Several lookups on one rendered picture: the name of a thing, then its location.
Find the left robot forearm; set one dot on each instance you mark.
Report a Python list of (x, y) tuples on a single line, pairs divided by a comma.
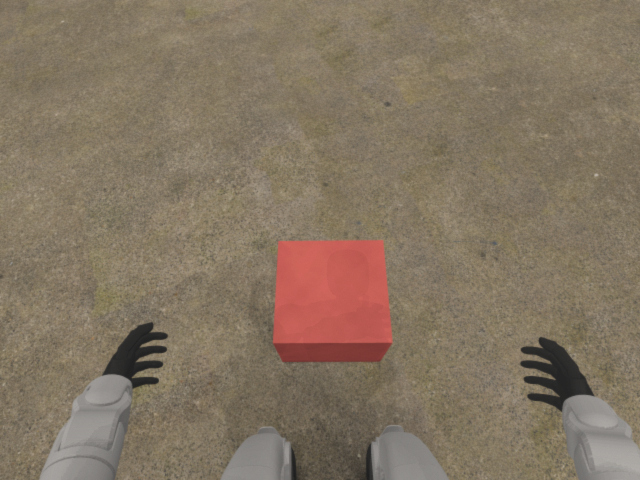
[(89, 445)]

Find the right robot hand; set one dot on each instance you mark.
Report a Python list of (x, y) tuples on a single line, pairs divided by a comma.
[(569, 380)]

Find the robot right thigh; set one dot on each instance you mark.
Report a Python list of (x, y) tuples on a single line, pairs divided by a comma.
[(403, 456)]

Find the carton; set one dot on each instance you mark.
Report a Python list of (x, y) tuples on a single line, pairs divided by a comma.
[(331, 301)]

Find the robot left shin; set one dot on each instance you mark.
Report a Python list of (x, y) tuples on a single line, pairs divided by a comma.
[(268, 430)]

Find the left robot hand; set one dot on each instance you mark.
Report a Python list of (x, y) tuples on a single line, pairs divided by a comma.
[(123, 362)]

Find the right robot forearm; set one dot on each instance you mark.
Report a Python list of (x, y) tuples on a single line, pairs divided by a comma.
[(599, 442)]

